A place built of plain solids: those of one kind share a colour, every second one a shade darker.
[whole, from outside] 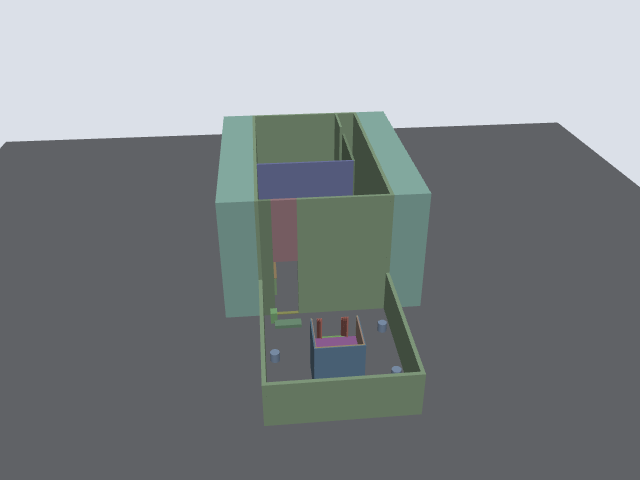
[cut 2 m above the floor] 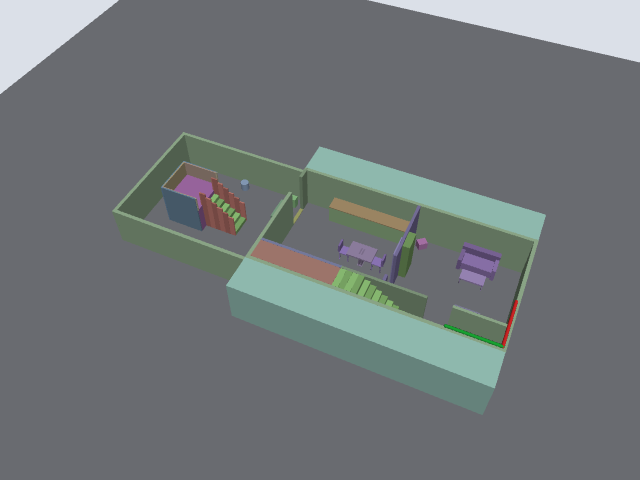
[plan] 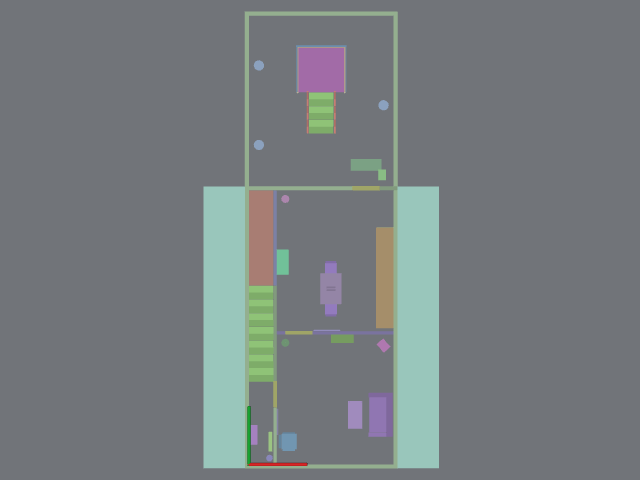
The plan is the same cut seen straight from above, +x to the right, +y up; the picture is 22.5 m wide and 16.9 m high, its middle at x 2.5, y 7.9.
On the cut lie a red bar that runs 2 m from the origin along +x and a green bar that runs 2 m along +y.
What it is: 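A terraced town house, two up and two down, 5.1 m between the party walls, 9.6 m deep; a hall 0.86 m wide; a stair of 15 risers of 183 mm on goings of 242 mm, 0.86 m wide, straight between the party wall and the hall's partition, arriving straight on the upper floor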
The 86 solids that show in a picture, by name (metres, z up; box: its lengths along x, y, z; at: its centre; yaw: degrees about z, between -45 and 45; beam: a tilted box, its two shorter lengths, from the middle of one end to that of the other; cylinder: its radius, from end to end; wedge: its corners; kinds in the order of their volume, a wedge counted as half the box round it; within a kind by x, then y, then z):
{
 "neighbour_1": {"box": [1.46, 9.93, 5.4], "at": [-0.87, 4.82, 2.65]},
 "neighbour_2": {"box": [1.46, 9.93, 5.4], "at": [5.96, 4.82, 2.65]},
 "wall_1": {"box": [0.15, 9.95, 5.4], "at": [-0.07, 4.82, 2.65]},
 "wall_2": {"box": [0.15, 6.3, 1.85], "at": [-0.07, 12.8, 0.88]},
 "wall_3": {"box": [0.12, 2.0, 5.4], "at": [0.92, 1.0, 2.65]},
 "wall_4": {"box": [0.12, 3.36, 5.4], "at": [0.92, 4.62, 2.65]},
 "wall_5": {"box": [3.79, 0.15, 5.4], "at": [1.74, 9.72, 2.65]},
 "wall_6": {"box": [5.39, 0.15, 5.4], "at": [2.54, -0.07, 2.65]},
 "wall_7": {"box": [5.39, 0.15, 1.85], "at": [2.54, 15.87, 0.88]},
 "wall_8": {"box": [0.63, 0.15, 5.4], "at": [4.92, 9.72, 2.65]},
 "wall_9": {"box": [0.15, 9.95, 5.4], "at": [5.16, 4.82, 2.65]},
 "wall_10": {"box": [0.15, 6.3, 1.85], "at": [5.16, 12.8, 0.88]},
 "under_landing_1": {"box": [0.86, 3.35, 2.7], "at": [0.43, 7.97, 1.3]},
 "tread_1": {"box": [0.86, 0.24, 0.23], "at": [0.43, 3.03, 0.07]},
 "tread_2": {"box": [0.86, 0.24, 0.42], "at": [0.43, 3.27, 0.16]},
 "tread_3": {"box": [0.86, 0.24, 0.6], "at": [0.43, 3.51, 0.25]},
 "tread_4": {"box": [0.86, 0.24, 0.78], "at": [0.43, 3.75, 0.34]},
 "tread_5": {"box": [0.86, 0.24, 0.97], "at": [0.43, 3.99, 0.43]},
 "tread_6": {"box": [0.86, 0.24, 1.15], "at": [0.43, 4.24, 0.53]},
 "tread_7": {"box": [0.86, 0.24, 1.33], "at": [0.43, 4.48, 0.62]},
 "tread_8": {"box": [0.86, 0.24, 1.52], "at": [0.43, 4.72, 0.71]},
 "tread_9": {"box": [0.86, 0.24, 1.7], "at": [0.43, 4.96, 0.8]},
 "tread_10": {"box": [0.86, 0.24, 1.88], "at": [0.43, 5.2, 0.89]},
 "tread_11": {"box": [0.86, 0.24, 2.07], "at": [0.43, 5.45, 0.98]},
 "tread_12": {"box": [0.86, 0.24, 2.25], "at": [0.43, 5.69, 1.08]},
 "tread_13": {"box": [0.86, 0.24, 2.43], "at": [0.43, 5.93, 1.17]},
 "tread_14": {"box": [0.86, 0.24, 2.62], "at": [0.43, 6.17, 1.26]},
 "tread_15": {"box": [0.86, 0.24, 0.23], "at": [2.54, 11.77, 0.07]},
 "tread_16": {"box": [0.86, 0.24, 0.42], "at": [2.54, 12.01, 0.16]},
 "tread_17": {"box": [0.86, 0.24, 0.6], "at": [2.54, 12.25, 0.25]},
 "tread_18": {"box": [0.86, 0.24, 0.78], "at": [2.54, 12.49, 0.34]},
 "tread_19": {"box": [0.86, 0.24, 0.97], "at": [2.54, 12.73, 0.43]},
 "tread_20": {"box": [0.86, 0.24, 1.15], "at": [2.54, 12.98, 0.53]},
 "plat_1": {"box": [1.66, 1.6, 1.33], "at": [2.54, 13.9, 0.62]},
 "kitchen_run_units_1": {"box": [0.6, 3.55, 0.91], "at": [4.79, 6.57, 0.41]},
 "bedroom_front_wall_1": {"box": [4.17, 0.12, 2.7], "at": [3.0, 6.23, 4.0]},
 "partition_low_beyond_1": {"box": [0.12, 3.35, 2.7], "at": [0.92, 7.97, 1.3]},
 "kitchen_wall_1": {"box": [2.85, 0.12, 2.7], "at": [3.66, 4.63, 1.3]},
 "sofa_1": {"box": [0.65, 1.24, 0.37], "at": [4.56, 1.75, 0.24]},
 "sofa_2": {"box": [0.86, 0.16, 0.65], "at": [4.64, 1.05, 0.28]},
 "sofa_3": {"box": [0.86, 0.16, 0.65], "at": [4.64, 2.45, 0.28]},
 "sofa_4": {"box": [0.24, 1.56, 0.83], "at": [4.95, 1.75, 0.36]},
 "shelf_1": {"box": [0.8, 0.3, 1.95], "at": [3.29, 4.42, 0.93]},
 "guard_ground_1": {"box": [0.06, 1.6, 2.23], "at": [1.68, 13.9, 1.07]},
 "guard_ground_2": {"box": [0.06, 1.6, 2.23], "at": [3.4, 13.9, 1.07]},
 "back_wall_over_door_1": {"box": [0.99, 0.15, 2.74], "at": [4.12, 9.72, 3.98]},
 "dresser_1": {"box": [0.42, 0.9, 0.92], "at": [1.19, 7.12, 0.41]},
 "piece_1": {"box": [0.06, 0.24, 1.13], "at": [2.06, 11.77, 0.52]},
 "piece_2": {"box": [0.06, 0.24, 1.32], "at": [2.06, 12.01, 0.61]},
 "piece_3": {"box": [0.06, 0.24, 1.5], "at": [2.06, 12.25, 0.7]},
 "piece_4": {"box": [0.06, 0.24, 1.68], "at": [2.06, 12.49, 0.79]},
 "piece_5": {"box": [0.06, 0.24, 1.87], "at": [2.06, 12.73, 0.88]},
 "piece_6": {"box": [0.06, 0.24, 2.05], "at": [2.06, 12.98, 0.98]},
 "piece_7": {"box": [0.06, 0.24, 1.13], "at": [3.02, 11.77, 0.52]},
 "piece_8": {"box": [0.06, 0.24, 1.32], "at": [3.02, 12.01, 0.61]},
 "piece_9": {"box": [0.06, 0.24, 1.5], "at": [3.02, 12.25, 0.7]},
 "piece_10": {"box": [0.06, 0.24, 1.68], "at": [3.02, 12.49, 0.79]},
 "piece_11": {"box": [0.06, 0.24, 1.87], "at": [3.02, 12.73, 0.88]},
 "piece_12": {"box": [0.06, 0.24, 2.05], "at": [3.02, 12.98, 0.98]},
 "piece_13": {"box": [0.06, 0.05, 2.23], "at": [3.02, 13.12, 1.07]},
 "guard_far_ground_1": {"box": [1.78, 0.06, 2.23], "at": [2.54, 14.73, 1.07]},
 "guard_whole_1": {"box": [0.06, 1.6, 0.9], "at": [1.71, 13.9, 1.73]},
 "guard_whole_2": {"box": [0.06, 1.6, 0.9], "at": [3.37, 13.9, 1.73]},
 "plant_pot_1": {"cylinder": 0.18, "from": [0.35, 11.25, 0.0], "to": [0.35, 11.25, 0.38]},
 "plant_pot_2": {"cylinder": 0.18, "from": [0.35, 14.05, 0.0], "to": [0.35, 14.05, 0.38]},
 "plant_pot_3": {"cylinder": 0.18, "from": [4.74, 12.65, 0.0], "to": [4.74, 12.65, 0.38]},
 "shoe_rack_1": {"box": [0.3, 0.7, 0.5], "at": [0.15, 1.04, 0.2]},
 "door_leaf_kitchen_1": {"box": [0.94, 0.05, 2.07], "at": [2.74, 4.72, 0.98]},
 "guard_far_whole_1": {"box": [1.66, 0.06, 0.9], "at": [2.54, 14.7, 1.73]},
 "yard_step_1": {"box": [1.09, 0.41, 0.2], "at": [4.12, 10.55, 0.05]},
 "kitchen_run_worktop_1": {"box": [0.62, 3.55, 0.04], "at": [4.78, 6.57, 0.88]},
 "meeting_table_1": {"box": [0.75, 1.1, 0.07], "at": [2.89, 6.18, 0.7]},
 "radiator_1": {"box": [0.14, 0.7, 0.6], "at": [0.75, 0.8, 0.42]},
 "bin_recycle_1": {"box": [0.28, 0.38, 0.55], "at": [4.69, 10.2, 0.23]},
 "box_cardboard_1": {"box": [0.32, 0.39, 0.4], "at": [4.74, 4.18, 0.15], "yaw": 41.0},
 "side_chair_1": {"box": [0.38, 0.08, 0.38], "at": [2.89, 5.24, 0.65]},
 "side_chair_2": {"box": [0.42, 0.42, 0.04], "at": [2.89, 5.48, 0.43]},
 "side_chair_3": {"box": [0.42, 0.42, 0.04], "at": [2.89, 6.88, 0.43]},
 "side_chair_4": {"box": [0.38, 0.08, 0.38], "at": [2.89, 7.12, 0.65]},
 "coffee_table_1": {"box": [0.5, 0.98, 0.07], "at": [3.74, 1.75, 0.36]},
 "armchair_shell_1": {"box": [0.54, 0.55, 0.1], "at": [1.41, 0.8, 0.4]},
 "threshold_1": {"box": [0.13, 0.94, 0.07], "at": [0.92, 2.47, -0.01]},
 "threshold_2": {"box": [0.95, 0.13, 0.07], "at": [1.76, 4.63, -0.01]},
 "threshold_3": {"box": [0.97, 0.16, 0.08], "at": [4.12, 9.72, -0.01]},
 "bin_waste_1": {"cylinder": 0.14, "from": [1.28, 9.35, 0.0], "to": [1.28, 9.35, 0.31]},
 "floor_lamp_1": {"cylinder": 0.14, "from": [1.28, 4.28, 0.0], "to": [1.28, 4.28, 0.03]}
}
